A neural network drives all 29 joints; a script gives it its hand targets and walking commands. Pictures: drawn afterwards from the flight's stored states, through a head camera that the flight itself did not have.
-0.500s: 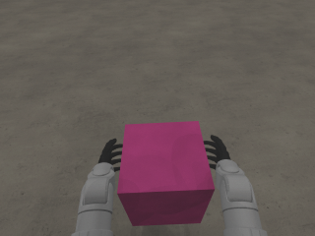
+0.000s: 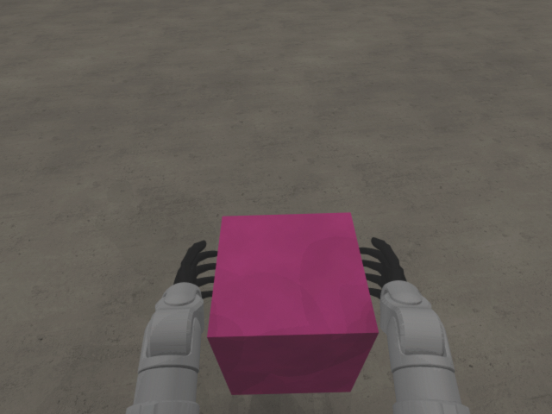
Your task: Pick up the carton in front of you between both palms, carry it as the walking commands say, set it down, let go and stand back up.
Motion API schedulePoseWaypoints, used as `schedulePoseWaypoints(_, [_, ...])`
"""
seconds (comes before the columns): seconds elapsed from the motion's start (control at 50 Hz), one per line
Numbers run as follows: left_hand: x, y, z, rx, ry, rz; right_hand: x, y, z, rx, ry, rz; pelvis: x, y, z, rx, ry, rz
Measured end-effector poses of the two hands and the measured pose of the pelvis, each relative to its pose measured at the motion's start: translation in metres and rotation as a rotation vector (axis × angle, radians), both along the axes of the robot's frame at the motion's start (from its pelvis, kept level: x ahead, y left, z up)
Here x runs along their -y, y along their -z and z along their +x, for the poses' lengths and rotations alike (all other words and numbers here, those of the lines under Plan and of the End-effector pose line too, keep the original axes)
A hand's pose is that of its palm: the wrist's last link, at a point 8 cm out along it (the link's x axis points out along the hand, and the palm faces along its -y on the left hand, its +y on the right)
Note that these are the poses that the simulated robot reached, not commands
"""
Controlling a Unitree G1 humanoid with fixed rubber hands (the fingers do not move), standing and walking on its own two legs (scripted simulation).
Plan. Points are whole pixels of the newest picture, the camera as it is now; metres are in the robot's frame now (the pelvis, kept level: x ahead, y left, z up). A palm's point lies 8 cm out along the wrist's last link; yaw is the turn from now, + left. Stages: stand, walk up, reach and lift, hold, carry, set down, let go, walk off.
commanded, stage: carry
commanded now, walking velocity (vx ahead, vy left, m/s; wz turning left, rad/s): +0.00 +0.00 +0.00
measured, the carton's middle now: (288, 307) +0.30 +0.00 -0.05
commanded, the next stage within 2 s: hold in 0.24 s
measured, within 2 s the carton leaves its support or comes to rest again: neither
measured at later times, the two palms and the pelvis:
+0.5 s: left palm (166, 303) +0.26 +0.18 +0.04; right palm (373, 279) +0.30 -0.12 +0.05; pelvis +0.00 -0.01 +0.01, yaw +6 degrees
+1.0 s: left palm (182, 300) +0.30 +0.17 -0.02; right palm (358, 265) +0.36 -0.12 +0.00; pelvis -0.01 -0.04 -0.01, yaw +9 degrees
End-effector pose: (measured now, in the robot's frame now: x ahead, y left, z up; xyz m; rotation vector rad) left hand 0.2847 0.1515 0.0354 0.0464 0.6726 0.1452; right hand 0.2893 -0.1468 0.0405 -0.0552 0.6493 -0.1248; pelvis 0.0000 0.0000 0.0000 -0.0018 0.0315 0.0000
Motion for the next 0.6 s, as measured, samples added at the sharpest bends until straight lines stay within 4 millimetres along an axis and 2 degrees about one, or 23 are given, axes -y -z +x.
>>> schedulePoseWaypoints(0.28, [-0.004, 0.002, -0.001, -0.011, -0.001, 0.004, -0.004, 0.001, 0.000, -0.010, -0.006, -0.003, -0.002, -0.001, -0.001, -0.002, 0.000, 0.001])
schedulePoseWaypoints(0.4, [-0.009, -0.003, -0.011, -0.006, -0.012, 0.010, -0.008, -0.003, -0.006, -0.004, -0.036, -0.002, 0.000, -0.009, -0.001, 0.093, -0.076, 0.003])
schedulePoseWaypoints(0.52, [-0.027, -0.008, -0.025, 0.002, -0.115, 0.004, -0.030, -0.010, 0.012, 0.006, -0.125, 0.007, 0.007, -0.009, -0.003, 0.149, -0.122, 0.015])
schedulePoseWaypoints(0.6, [-0.031, -0.014, -0.028, 0.008, -0.143, 0.005, -0.034, -0.016, 0.021, 0.012, -0.158, 0.015, 0.012, -0.009, -0.001, 0.159, -0.146, 0.017])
